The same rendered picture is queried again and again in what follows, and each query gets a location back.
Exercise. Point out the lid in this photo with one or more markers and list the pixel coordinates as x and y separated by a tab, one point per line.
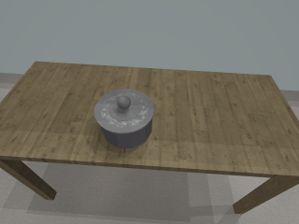
124	121

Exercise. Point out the table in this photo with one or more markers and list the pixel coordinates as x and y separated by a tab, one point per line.
203	122

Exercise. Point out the knob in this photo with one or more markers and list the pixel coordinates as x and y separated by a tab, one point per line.
124	102

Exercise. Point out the pot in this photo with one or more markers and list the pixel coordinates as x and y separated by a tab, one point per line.
129	140

